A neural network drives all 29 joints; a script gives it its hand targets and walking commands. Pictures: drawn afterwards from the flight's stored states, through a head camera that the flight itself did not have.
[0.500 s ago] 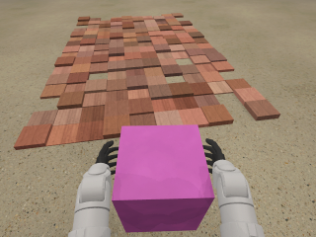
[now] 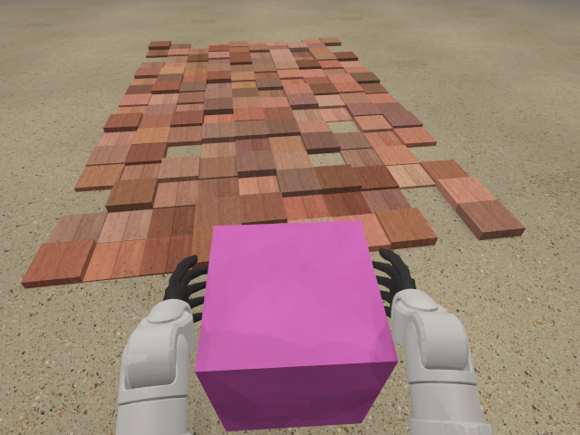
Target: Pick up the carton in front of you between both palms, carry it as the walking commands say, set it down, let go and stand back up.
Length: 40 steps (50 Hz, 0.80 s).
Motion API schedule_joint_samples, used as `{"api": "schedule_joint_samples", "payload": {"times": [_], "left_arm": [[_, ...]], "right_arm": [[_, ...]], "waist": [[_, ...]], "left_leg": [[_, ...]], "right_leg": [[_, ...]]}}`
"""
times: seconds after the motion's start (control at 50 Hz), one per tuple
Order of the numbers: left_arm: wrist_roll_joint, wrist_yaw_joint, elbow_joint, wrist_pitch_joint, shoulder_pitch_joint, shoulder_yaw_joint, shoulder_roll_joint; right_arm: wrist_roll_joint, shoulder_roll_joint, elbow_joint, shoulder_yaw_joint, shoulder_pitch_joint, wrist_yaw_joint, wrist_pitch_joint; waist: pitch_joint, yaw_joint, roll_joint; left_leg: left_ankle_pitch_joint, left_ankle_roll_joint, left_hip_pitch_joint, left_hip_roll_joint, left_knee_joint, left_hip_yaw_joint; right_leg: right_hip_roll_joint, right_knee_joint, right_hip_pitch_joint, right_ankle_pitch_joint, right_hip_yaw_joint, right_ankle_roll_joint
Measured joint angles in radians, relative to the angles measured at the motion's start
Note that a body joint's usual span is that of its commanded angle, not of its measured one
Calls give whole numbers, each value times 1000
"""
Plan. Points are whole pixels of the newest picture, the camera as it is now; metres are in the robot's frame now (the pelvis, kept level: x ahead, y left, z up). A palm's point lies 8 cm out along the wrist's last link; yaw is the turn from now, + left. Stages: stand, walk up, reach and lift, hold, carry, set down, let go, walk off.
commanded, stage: carry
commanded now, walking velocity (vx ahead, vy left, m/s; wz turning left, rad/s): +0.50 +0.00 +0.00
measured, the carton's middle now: (291, 329) +0.29 +0.01 +0.01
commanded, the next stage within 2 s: none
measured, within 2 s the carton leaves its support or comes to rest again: neither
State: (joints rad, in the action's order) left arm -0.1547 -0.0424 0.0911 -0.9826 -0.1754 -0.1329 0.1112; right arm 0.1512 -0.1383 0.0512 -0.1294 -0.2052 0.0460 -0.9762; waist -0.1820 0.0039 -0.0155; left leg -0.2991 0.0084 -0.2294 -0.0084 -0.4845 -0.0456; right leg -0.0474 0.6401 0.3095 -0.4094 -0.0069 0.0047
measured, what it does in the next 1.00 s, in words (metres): walks ahead: right foot, then left foot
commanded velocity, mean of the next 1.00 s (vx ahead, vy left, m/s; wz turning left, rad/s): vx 0.50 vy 0.00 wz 0.00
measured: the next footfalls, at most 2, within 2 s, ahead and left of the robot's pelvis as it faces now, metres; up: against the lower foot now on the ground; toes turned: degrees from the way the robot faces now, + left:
right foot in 0.20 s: +0.17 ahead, -0.11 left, +0.00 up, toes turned -10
left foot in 0.58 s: +0.48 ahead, +0.12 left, +0.00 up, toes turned +15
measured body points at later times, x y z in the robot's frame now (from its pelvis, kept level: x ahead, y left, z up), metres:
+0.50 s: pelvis +0.25 +0.00 +0.01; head +0.25 -0.01 +0.46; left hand +0.52 +0.17 +0.09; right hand +0.54 -0.13 +0.09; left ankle +0.35 +0.13 -0.70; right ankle +0.13 -0.10 -0.74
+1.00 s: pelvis +0.58 +0.03 +0.00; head +0.59 +0.05 +0.45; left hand +0.86 +0.19 +0.10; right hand +0.87 -0.11 +0.10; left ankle +0.44 +0.11 -0.74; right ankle +0.73 -0.09 -0.70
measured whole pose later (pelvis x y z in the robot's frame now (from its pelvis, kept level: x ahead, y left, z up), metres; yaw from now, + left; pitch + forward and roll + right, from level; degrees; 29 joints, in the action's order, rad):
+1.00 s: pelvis +0.58 +0.03 +0.00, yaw +1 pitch +4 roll -1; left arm -0.10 -0.09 0.42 -1.17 -0.17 -0.10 0.13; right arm 0.08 -0.13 0.39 -0.11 -0.17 0.08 -1.15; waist -0.07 -0.01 -0.01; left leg -0.34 0.00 0.03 -0.04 -0.24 -0.24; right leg -0.09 0.60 0.60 -0.06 -0.18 -0.03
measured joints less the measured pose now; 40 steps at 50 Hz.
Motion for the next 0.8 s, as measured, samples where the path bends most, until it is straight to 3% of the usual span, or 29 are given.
{"api": "schedule_joint_samples", "payload": {"times": [0.08,0.18,0.22,0.28,0.32,0.42,0.54,0.58,0.6,0.64,0.7,0.74,0.8], "left_arm": [[54,-18,86,-90,8,7,-15],[55,-27,216,-148,26,18,24],[50,-29,236,-166,23,43,23],[47,-40,235,-208,20,60,22],[53,-49,252,-234,22,52,22],[60,-54,260,-254,-1,18,25],[65,-53,237,-244,-18,9,27],[63,-51,245,-239,-15,10,27],[61,-48,247,-235,-14,6,25],[59,-45,236,-225,-4,-8,24],[54,-44,228,-219,14,0,22],[52,-43,230,-206,20,15,21],[49,-42,237,-180,29,35,21]], "right_arm": [[-15,3,120,40,33,34,-99],[-40,7,279,29,63,39,-177],[-49,9,319,17,75,39,-196],[-62,9,329,1,83,43,-236],[-67,8,324,1,68,45,-257],[-60,3,301,2,23,45,-270],[-50,2,295,1,25,44,-260],[-50,2,298,3,25,42,-254],[-50,1,291,7,22,40,-245],[-44,0,253,18,17,37,-225],[-47,3,237,26,37,36,-211],[-52,5,252,24,55,36,-198],[-61,7,274,20,75,36,-174]], "waist": [[12,-1,39],[39,-21,59],[41,-27,61],[48,-18,44],[54,-5,30],[55,26,5],[62,31,2],[71,26,-3],[77,18,-15],[94,-1,-26],[132,-16,-8],[148,-25,0],[151,-35,12]], "left_leg": [[-12,-3,57,-34,90,1],[-66,-28,122,-60,103,18],[-144,-30,77,-73,-64,11],[-174,-1,-101,-64,-442,-5],[-129,9,-202,-67,-545,-29],[24,-6,-337,-82,-368,-71],[175,6,-334,-69,-70,-147],[180,17,-280,-52,-5,-191],[216,49,-261,-43,-10,-210],[159,87,-256,-39,-85,-231],[112,78,-181,-43,-31,-236],[113,72,-120,-40,37,-233],[107,65,-31,-40,127,-218]], "right_leg": [[18,67,96,-36,-84,-6],[46,-163,90,137,-182,-7],[44,-182,64,252,-211,-47],[34,-146,29,167,-227,-74],[31,-194,-22,150,-223,-64],[17,-346,-170,154,-204,-38],[-13,-375,-328,49,-194,19],[-35,-298,-355,-31,-182,42],[-58,-205,-341,-82,-172,45],[-86,121,-207,-68,-112,32],[-57,483,23,6,-52,-3],[-57,520,134,75,-60,-18],[-58,437,245,149,-80,-21]]}}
